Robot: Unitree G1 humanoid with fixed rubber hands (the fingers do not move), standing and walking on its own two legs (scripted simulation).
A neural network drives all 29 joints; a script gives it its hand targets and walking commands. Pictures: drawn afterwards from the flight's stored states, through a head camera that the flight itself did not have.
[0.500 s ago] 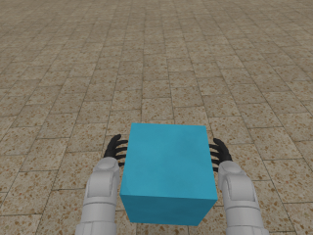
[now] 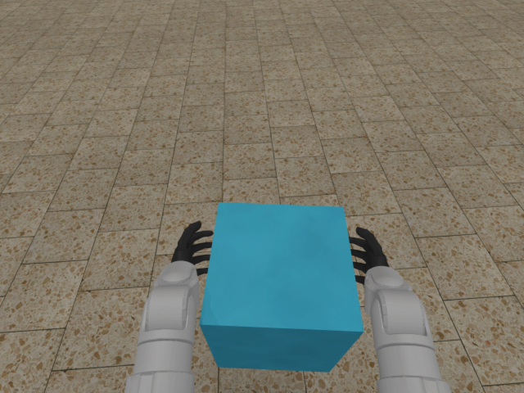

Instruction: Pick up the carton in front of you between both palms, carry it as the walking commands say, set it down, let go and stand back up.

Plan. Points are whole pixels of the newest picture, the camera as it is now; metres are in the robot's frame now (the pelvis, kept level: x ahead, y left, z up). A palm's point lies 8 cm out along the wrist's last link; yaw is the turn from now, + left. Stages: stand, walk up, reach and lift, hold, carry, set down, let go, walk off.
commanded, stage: carry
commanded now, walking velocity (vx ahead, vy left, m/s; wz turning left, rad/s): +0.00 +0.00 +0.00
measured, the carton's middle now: (276, 291) +0.29 +0.00 -0.06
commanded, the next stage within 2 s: none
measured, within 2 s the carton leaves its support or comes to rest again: neither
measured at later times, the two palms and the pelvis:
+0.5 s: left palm (199, 175) +0.48 +0.15 +0.04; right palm (352, 177) +0.48 -0.15 +0.03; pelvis +0.19 +0.00 +0.00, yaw +1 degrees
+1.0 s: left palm (199, 150) +0.55 +0.16 +0.05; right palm (343, 158) +0.54 -0.14 +0.03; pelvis +0.26 +0.01 +0.01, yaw +0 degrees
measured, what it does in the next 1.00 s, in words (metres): walks ahead: right foot, then left foot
